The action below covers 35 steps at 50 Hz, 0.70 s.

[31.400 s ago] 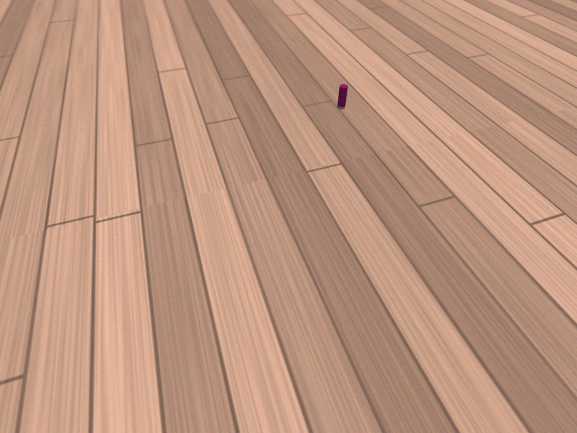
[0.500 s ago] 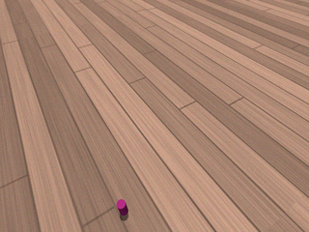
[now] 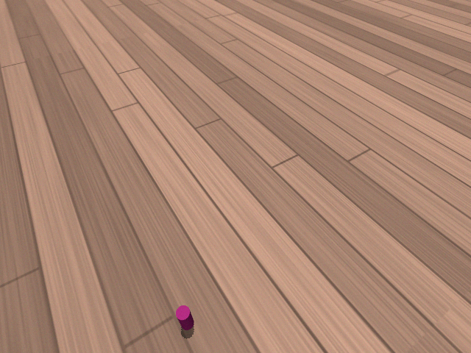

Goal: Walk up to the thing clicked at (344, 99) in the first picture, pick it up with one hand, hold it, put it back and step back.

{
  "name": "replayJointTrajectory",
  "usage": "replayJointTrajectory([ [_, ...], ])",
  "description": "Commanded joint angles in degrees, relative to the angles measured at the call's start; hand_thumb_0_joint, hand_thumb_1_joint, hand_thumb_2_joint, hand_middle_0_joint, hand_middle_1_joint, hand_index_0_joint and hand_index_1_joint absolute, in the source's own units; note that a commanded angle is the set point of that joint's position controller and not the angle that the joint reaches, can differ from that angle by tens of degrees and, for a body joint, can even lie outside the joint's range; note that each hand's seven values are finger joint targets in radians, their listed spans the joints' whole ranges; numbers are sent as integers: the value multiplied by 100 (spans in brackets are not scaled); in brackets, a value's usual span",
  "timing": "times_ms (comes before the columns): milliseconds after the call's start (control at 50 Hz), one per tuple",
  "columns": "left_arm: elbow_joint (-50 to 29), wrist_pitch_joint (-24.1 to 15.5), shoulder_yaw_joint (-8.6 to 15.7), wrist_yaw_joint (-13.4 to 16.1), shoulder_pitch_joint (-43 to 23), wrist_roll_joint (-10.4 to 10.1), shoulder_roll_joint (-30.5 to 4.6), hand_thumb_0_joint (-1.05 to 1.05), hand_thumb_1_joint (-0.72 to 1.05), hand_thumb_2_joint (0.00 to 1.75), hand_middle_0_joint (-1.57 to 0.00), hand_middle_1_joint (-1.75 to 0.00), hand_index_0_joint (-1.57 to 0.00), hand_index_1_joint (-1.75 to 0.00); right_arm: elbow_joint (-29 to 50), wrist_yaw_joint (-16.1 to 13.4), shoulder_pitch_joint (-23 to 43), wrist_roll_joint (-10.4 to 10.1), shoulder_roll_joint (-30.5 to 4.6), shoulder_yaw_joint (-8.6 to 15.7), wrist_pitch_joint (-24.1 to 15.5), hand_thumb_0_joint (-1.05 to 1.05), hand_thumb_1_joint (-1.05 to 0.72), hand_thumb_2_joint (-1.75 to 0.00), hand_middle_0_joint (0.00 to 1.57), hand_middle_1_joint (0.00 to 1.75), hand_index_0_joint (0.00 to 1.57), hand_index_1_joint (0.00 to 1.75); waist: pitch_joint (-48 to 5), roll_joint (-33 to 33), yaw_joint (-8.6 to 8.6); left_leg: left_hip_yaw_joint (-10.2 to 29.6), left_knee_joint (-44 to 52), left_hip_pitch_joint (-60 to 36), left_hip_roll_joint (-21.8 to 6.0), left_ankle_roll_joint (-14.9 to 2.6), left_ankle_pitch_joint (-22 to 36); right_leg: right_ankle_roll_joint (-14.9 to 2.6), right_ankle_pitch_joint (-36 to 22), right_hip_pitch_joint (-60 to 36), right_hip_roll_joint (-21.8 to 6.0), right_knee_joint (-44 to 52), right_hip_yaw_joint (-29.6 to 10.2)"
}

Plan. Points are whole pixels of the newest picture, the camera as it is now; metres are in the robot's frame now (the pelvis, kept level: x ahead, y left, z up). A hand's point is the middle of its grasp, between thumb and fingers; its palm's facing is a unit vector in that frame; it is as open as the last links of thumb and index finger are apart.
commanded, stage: stand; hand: left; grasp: from the side
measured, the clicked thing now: (185, 318) +0.40 +0.22 -0.72
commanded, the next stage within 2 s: step back in 0.02 s
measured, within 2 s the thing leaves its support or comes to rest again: neither
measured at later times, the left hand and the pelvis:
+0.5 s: hand out of the picture +0.06 +0.30 -0.18, palm faces -0.03 -0.92 -0.38, open 7.4 cm; pelvis -0.07 +0.03 -0.02, yaw -1 degrees
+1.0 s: hand out of the picture -0.08 +0.29 -0.16, palm faces +0.01 -0.91 -0.42, open 7.4 cm; pelvis -0.19 +0.02 -0.03, yaw +1 degrees
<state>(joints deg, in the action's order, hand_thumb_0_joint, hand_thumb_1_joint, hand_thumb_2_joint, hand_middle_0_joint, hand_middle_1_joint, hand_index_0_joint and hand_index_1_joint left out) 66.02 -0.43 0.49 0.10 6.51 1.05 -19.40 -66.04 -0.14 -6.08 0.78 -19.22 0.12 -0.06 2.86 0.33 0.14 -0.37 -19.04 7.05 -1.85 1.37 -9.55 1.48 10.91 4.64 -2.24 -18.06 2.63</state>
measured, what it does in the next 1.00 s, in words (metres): walks backwards: right foot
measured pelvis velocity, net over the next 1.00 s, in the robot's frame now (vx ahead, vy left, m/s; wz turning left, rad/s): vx -0.19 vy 0.02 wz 0.01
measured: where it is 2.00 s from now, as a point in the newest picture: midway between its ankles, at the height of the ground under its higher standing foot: outside the picture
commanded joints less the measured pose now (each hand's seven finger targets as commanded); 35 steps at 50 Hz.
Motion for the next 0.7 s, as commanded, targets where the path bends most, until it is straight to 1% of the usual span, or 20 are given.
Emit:
replayJointTrajectory([
  [0,-495,-80,482,84,-239,-155,-1613,0,90,90,-20,-30,-20,-30,500,6,426,-57,-1538,366,-21,0,-90,-90,20,30,20,30,276,-44,-25,570,-318,432,-411,-354,1516,-241,-1563,541,-510,-181,-545],
  [60,-791,-30,541,112,-140,-167,-1552,0,90,90,-20,-30,-20,-30,720,16,160,-139,-1421,409,49,0,-90,-90,20,30,20,30,-556,-97,-111,404,-924,334,-365,-456,1895,-520,-2001,215,-608,-606,-518],
  [120,-1085,48,566,104,-262,-130,-1579,0,90,90,-20,-30,-20,-30,918,30,146,-120,-1420,479,136,0,-90,-90,20,30,20,30,-864,-260,-111,327,-1479,332,-194,-502,1482,-785,-1802,521,-833,-772,-764],
  [160,-1294,101,595,109,-420,-85,-1663,0,90,90,-20,-30,-20,-30,1032,50,29,-105,-1384,497,201,0,-90,-90,20,30,20,30,-788,-625,-138,191,-1992,462,13,-518,854,-1004,-1604,845,-1111,-750,-1000],
  [220,-1611,163,632,117,-826,10,-1804,0,90,90,-20,-30,-20,-30,1145,122,-368,-76,-1309,547,287,0,-90,-90,20,30,20,30,-603,-1147,-269,162,-2860,360,328,-506,-1003,-1379,-1200,1726,-1599,-698,-1287],
  [240,-1724,179,628,118,-1030,24,-1807,0,90,90,-20,-30,-20,-30,1144,136,-675,-60,-1347,579,284,0,-90,-90,20,30,20,30,-601,-1172,-426,302,-2805,281,197,-568,-999,-1282,-970,1933,-1570,-951,-1199],
  [260,-1774,202,609,120,-1037,7,-1702,0,90,90,-20,-30,-20,-30,1164,145,-753,-65,-1412,598,256,0,-90,-90,20,30,20,30,-530,-827,-434,466,-2373,384,-2,-658,-241,-1051,-589,1920,-1199,-1511,-911],
  [280,-1790,257,553,129,-845,-55,-1412,0,90,90,-20,-30,-20,-30,1271,122,-709,4,-1655,645,195,0,-90,-90,20,30,20,30,-363,316,-394,1490,-929,833,-801,-808,1242,-575,245,1802,-280,-2748,-400],
  [300,-1788,322,514,173,-618,-121,-1123,0,90,90,-20,-30,-20,-30,1348,102,-522,51,-2079,727,127,0,-90,-90,20,30,20,30,-282,1332,-250,2641,-82,674,-1438,-964,2316,-397,2299,2239,757,-3655,-629],
  [320,-1727,349,568,230,-406,-75,-1219,0,90,90,-20,-30,-20,-30,1459,77,-393,99,-2330,788,84,0,-90,-90,20,30,20,30,-521,1258,-231,3210,-82,648,-1689,-1288,2280,-384,2798,2154,877,-4397,-1310],
  [340,-1628,369,568,253,-332,-71,-1319,0,90,90,-20,-30,-20,-30,1563,31,-209,105,-2193,782,77,0,-90,-90,20,30,20,30,-560,954,-169,2982,-119,793,-1685,-1398,1980,-423,2677,2128,858,-4921,-1534],
  [380,-1486,363,551,246,176,-134,-1364,0,90,90,-20,-30,-20,-30,1803,-55,367,131,-1839,706,72,0,-90,-90,20,30,20,30,-476,818,200,1959,-402,673,-1363,-1372,1588,-396,2038,2360,760,-5432,-1465],
  [400,-1472,354,559,232,360,-121,-1412,0,90,90,-20,-30,-20,-30,1915,-88,391,126,-1732,703,59,0,-90,-90,20,30,20,30,-547,878,235,1829,-500,552,-1327,-1424,1520,-340,1834,2369,694,-5491,-1347],
  [460,-1674,284,592,174,171,-53,-1353,0,90,90,-20,-30,-20,-30,1935,-124,-70,115,-1592,695,33,0,-90,-90,20,30,20,30,-647,708,-23,1650,-702,144,-1288,-1560,1747,-129,1904,2364,615,-5086,-1194],
  [520,-1881,237,625,123,44,-33,-1287,0,90,90,-20,-30,-20,-30,1930,-145,-411,122,-1604,685,49,0,-90,-90,20,30,20,30,-659,694,-222,1543,-833,-228,-1345,-1670,2026,-43,2130,2235,501,-4023,-921],
  [580,-1757,205,659,78,400,-8,-1206,0,90,90,-20,-30,-20,-30,2044,-139,-221,112,-1738,676,118,0,-90,-90,20,30,20,30,-822,920,-130,1432,-1017,129,-1287,-1476,1574,-120,1781,1442,348,-2511,-523],
  [620,-1526,176,690,51,1010,26,-1172,0,90,90,-20,-30,-20,-30,2097,-117,-5,45,-1825,668,192,0,-90,-90,20,30,20,30,-836,871,135,1209,-1163,868,-1125,-1154,830,-299,713,486,411,-1111,-213],
  [640,-1500,137,728,63,1214,74,-1290,0,90,90,-20,-30,-20,-30,2093,-97,-2,11,-1705,612,219,0,-90,-90,20,30,20,30,-813,663,192,1065,-1343,1312,-905,-887,194,-403,449,161,324,-776,-452],
  [660,-1612,103,832,60,1114,180,-1649,0,90,90,-20,-30,-20,-30,2134,-71,-105,-25,-1410,543,231,0,-90,-90,20,30,20,30,-528,-499,108,757,-2232,2407,-263,-471,-1015,-754,931,67,-642,-310,-2166],
  [680,-1871,131,977,54,613,140,-2361,0,90,90,-20,-30,-20,-30,2207,-137,273,-51,-1305,574,229,0,-90,-90,20,30,20,30,-142,-1712,349,412,-3708,2398,780,-185,-2431,-1799,746,1417,-2027,329,-3622],
])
